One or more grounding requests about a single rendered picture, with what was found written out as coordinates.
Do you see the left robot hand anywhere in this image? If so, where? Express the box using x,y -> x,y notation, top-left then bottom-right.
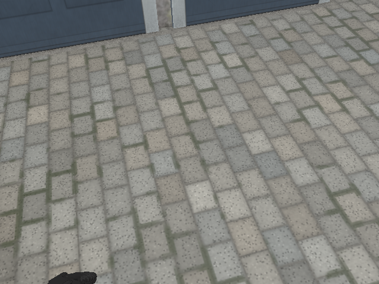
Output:
48,272 -> 97,284

